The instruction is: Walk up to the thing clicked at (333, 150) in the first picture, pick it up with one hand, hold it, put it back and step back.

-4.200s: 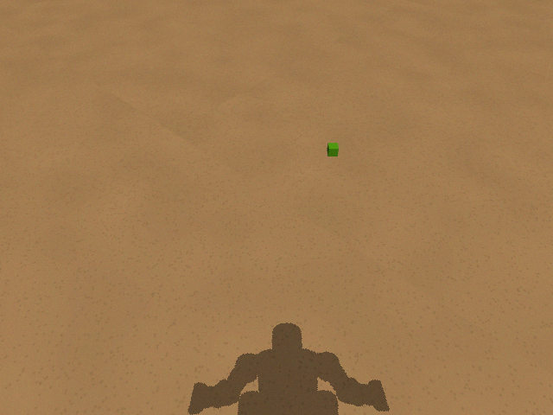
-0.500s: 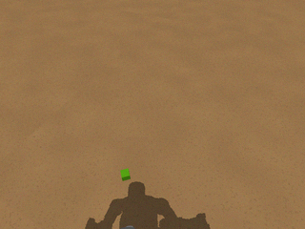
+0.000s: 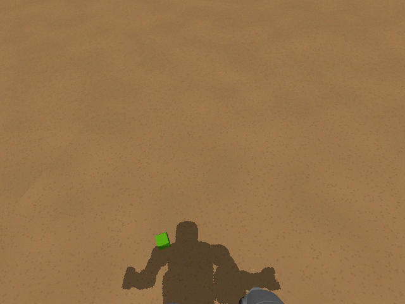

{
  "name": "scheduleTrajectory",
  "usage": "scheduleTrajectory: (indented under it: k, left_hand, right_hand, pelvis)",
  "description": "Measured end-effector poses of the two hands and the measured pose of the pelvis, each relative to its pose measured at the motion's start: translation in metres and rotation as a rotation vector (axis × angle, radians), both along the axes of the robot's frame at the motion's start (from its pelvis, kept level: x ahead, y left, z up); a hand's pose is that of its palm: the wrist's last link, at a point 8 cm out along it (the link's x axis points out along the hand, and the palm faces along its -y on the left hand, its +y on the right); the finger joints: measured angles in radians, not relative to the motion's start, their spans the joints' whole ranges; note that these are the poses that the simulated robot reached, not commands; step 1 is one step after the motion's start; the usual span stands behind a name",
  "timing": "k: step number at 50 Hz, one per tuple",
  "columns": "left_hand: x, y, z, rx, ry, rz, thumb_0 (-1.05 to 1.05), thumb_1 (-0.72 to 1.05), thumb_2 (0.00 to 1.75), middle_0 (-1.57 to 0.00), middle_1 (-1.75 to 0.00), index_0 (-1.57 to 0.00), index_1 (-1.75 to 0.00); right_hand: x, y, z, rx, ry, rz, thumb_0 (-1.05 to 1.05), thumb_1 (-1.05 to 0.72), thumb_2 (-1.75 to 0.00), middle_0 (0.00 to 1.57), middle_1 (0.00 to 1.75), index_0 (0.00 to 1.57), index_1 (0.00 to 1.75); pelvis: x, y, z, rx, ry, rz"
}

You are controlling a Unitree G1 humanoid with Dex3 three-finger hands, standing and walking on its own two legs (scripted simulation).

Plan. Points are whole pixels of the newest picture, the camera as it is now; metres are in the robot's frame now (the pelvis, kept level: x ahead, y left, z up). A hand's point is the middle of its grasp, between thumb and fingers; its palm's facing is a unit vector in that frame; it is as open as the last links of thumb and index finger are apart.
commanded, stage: walk up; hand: left
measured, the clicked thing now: (163, 241) +0.47 +0.26 -0.73
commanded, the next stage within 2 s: stand in 1.78 s
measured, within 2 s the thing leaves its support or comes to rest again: neither
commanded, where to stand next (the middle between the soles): +0.10 +0.02 m, yaw +1 degrees
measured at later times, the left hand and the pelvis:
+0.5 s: hand out of the picture +0.09 +0.28 -0.15, palm faces +0.01 -0.95 -0.32, open 7.3 cm; pelvis +0.03 +0.02 +0.01, yaw +1 degrees
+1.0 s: hand out of the picture +0.13 +0.26 -0.12, palm faces +0.02 -0.94 -0.34, open 7.3 cm; pelvis +0.05 +0.01 +0.03, yaw +1 degrees
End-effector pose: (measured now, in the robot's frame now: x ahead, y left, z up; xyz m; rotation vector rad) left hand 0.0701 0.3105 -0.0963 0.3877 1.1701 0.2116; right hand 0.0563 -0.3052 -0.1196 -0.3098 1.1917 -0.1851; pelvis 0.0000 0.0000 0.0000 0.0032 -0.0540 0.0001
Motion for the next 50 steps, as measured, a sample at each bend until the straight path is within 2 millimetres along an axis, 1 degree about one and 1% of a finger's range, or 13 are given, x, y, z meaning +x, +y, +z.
scheduleTrajectory:
  k: [2, 5, 9, 12, 16, 19, 21, 25, 30, 37, 41, 45, 50]
  left_hand:
    - [0.005, -0.008, 0.004, -0.007, -0.016, -0.010, 0.00, 0.91, 0.90, -0.20, -0.30, -0.21, -0.30]
    - [0.008, -0.014, 0.012, -0.012, -0.035, -0.006, 0.00, 0.91, 0.90, -0.20, -0.30, -0.21, -0.30]
    - [0.009, -0.011, 0.016, -0.014, -0.050, 0.003, 0.00, 0.90, 0.90, -0.21, -0.30, -0.21, -0.30]
    - [0.007, -0.002, 0.012, -0.021, -0.053, 0.019, 0.00, 0.90, 0.90, -0.21, -0.30, -0.21, -0.30]
    - [0.008, 0.015, -0.005, -0.042, -0.040, 0.052, 0.00, 0.90, 0.90, -0.20, -0.30, -0.21, -0.30]
    - [0.009, 0.017, -0.012, -0.070, -0.008, 0.065, 0.00, 0.91, 0.90, -0.20, -0.30, -0.21, -0.30]
    - [0.009, 0.018, -0.014, -0.084, 0.012, 0.063, 0.00, 0.91, 0.90, -0.20, -0.30, -0.21, -0.30]
    - [0.008, 0.016, -0.018, -0.089, 0.047, 0.067, 0.00, 0.91, 0.90, -0.20, -0.30, -0.21, -0.30]
    - [0.008, 0.009, -0.012, -0.088, 0.073, 0.073, 0.00, 0.91, 0.90, -0.20, -0.30, -0.21, -0.30]
    - [0.020, 0.002, 0.002, -0.071, 0.054, 0.085, 0.00, 0.91, 0.90, -0.20, -0.30, -0.21, -0.30]
    - [0.031, 0.000, 0.008, -0.060, 0.038, 0.082, 0.00, 0.91, 0.90, -0.20, -0.30, -0.21, -0.30]
    - [0.042, -0.003, 0.011, -0.057, 0.022, 0.077, 0.00, 0.91, 0.90, -0.20, -0.30, -0.21, -0.30]
    - [0.054, -0.007, 0.010, -0.065, 0.013, 0.065, 0.00, 0.91, 0.90, -0.20, -0.30, -0.21, -0.30]
  right_hand:
    - [0.011, 0.002, -0.003, 0.017, -0.007, 0.016, 0.00, -0.91, -0.90, 0.20, 0.30, 0.21, 0.30]
    - [0.022, 0.003, -0.001, 0.032, -0.010, 0.036, 0.00, -0.91, -0.90, 0.20, 0.30, 0.21, 0.30]
    - [0.029, 0.001, 0.006, 0.017, -0.004, 0.053, 0.00, -0.91, -0.90, 0.20, 0.30, 0.21, 0.30]
    - [0.030, 0.000, 0.011, -0.014, 0.003, 0.056, 0.00, -0.91, -0.90, 0.20, 0.30, 0.21, 0.30]
    - [0.023, 0.003, 0.017, -0.065, 0.016, 0.040, 0.00, -0.91, -0.90, 0.20, 0.30, 0.21, 0.30]
    - [0.017, 0.009, 0.026, -0.076, 0.022, 0.018, 0.00, -0.91, -0.90, 0.20, 0.30, 0.21, 0.30]
    - [0.017, 0.011, 0.031, -0.079, 0.027, 0.014, 0.00, -0.91, -0.90, 0.20, 0.30, 0.21, 0.30]
    - [0.027, 0.015, 0.031, -0.067, 0.025, 0.021, 0.00, -0.91, -0.90, 0.20, 0.30, 0.21, 0.30]
    - [0.049, 0.021, 0.029, -0.035, 0.002, 0.028, 0.00, -0.91, -0.90, 0.20, 0.30, 0.21, 0.30]
    - [0.085, 0.026, 0.024, 0.009, -0.046, 0.052, 0.00, -0.91, -0.90, 0.20, 0.30, 0.21, 0.30]
    - [0.098, 0.025, 0.024, 0.022, -0.066, 0.054, 0.00, -0.91, -0.90, 0.20, 0.30, 0.21, 0.30]
    - [0.101, 0.022, 0.026, 0.021, -0.062, 0.047, 0.00, -0.91, -0.90, 0.20, 0.30, 0.21, 0.30]
    - [0.093, 0.015, 0.027, 0.007, -0.027, 0.030, 0.00, -0.91, -0.90, 0.20, 0.30, 0.21, 0.30]
  pelvis:
    - [0.001, -0.003, 0.002, 0.015, -0.002, -0.001]
    - [0.005, -0.004, 0.007, 0.027, 0.002, 0.004]
    - [0.011, -0.002, 0.011, 0.020, 0.009, 0.009]
    - [0.014, 0.004, 0.010, 0.008, 0.008, 0.016]
    - [0.017, 0.014, 0.004, 0.012, -0.005, 0.023]
    - [0.023, 0.020, 0.008, 0.007, -0.001, 0.017]
    - [0.026, 0.021, 0.011, 0.002, 0.002, 0.016]
    - [0.029, 0.020, 0.012, -0.005, 0.003, 0.009]
    - [0.035, 0.017, 0.017, -0.010, 0.002, 0.013]
    - [0.044, 0.012, 0.022, -0.004, 0.004, 0.019]
    - [0.046, 0.009, 0.024, -0.001, 0.005, 0.019]
    - [0.049, 0.007, 0.025, 0.000, 0.007, 0.017]
    - [0.053, 0.005, 0.027, 0.000, 0.011, 0.015]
